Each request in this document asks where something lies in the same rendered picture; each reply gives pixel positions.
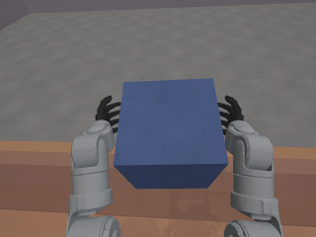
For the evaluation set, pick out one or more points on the robot right upper arm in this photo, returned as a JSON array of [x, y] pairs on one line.
[[249, 228]]

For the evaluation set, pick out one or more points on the carton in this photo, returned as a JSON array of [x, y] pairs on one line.
[[170, 134]]

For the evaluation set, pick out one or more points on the robot left forearm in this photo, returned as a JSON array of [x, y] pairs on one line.
[[91, 190]]

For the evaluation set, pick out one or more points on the robot left hand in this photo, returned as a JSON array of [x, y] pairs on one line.
[[103, 112]]

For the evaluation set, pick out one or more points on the robot right forearm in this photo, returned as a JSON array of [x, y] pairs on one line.
[[254, 171]]

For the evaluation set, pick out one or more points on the robot right hand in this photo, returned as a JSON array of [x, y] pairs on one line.
[[234, 112]]

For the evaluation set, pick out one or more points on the robot left upper arm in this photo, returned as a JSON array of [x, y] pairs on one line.
[[97, 226]]

